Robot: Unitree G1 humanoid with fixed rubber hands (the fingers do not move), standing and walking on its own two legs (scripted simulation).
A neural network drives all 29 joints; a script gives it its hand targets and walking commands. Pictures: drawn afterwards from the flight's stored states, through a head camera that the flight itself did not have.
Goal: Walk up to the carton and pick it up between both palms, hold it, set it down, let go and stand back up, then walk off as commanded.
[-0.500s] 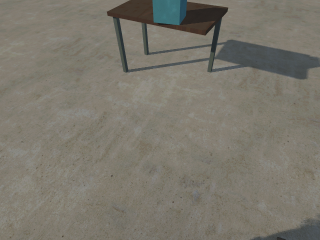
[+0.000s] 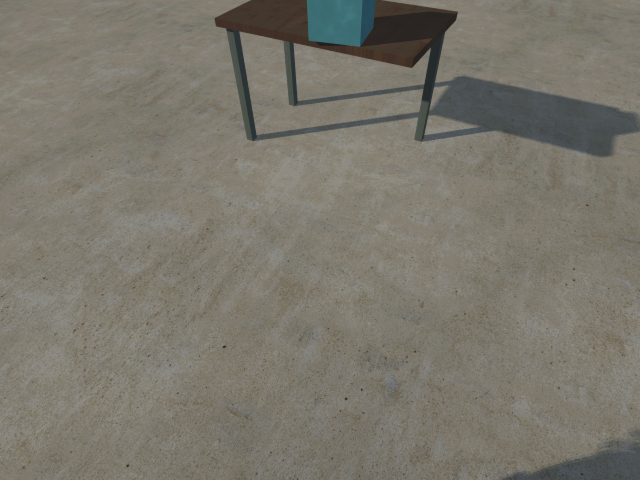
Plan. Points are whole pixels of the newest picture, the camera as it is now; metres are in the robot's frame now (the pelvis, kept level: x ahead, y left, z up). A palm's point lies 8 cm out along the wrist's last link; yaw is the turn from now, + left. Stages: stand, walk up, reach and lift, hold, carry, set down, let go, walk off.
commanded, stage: stand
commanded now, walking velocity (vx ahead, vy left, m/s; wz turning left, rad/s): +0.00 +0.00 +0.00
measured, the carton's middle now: out of the picture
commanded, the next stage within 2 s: walk up in 1.16 s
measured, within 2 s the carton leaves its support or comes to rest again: neither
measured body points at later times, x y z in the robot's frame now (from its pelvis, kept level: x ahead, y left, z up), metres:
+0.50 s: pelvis +0.00 +0.00 +0.00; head +0.02 -0.01 +0.45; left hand +0.08 +0.31 -0.12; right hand +0.10 -0.31 -0.12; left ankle +0.03 +0.12 -0.73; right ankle +0.02 -0.12 -0.73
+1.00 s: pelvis +0.00 +0.00 +0.00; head +0.01 -0.01 +0.45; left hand +0.08 +0.31 -0.12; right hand +0.11 -0.31 -0.12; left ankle +0.03 +0.12 -0.73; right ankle +0.02 -0.12 -0.73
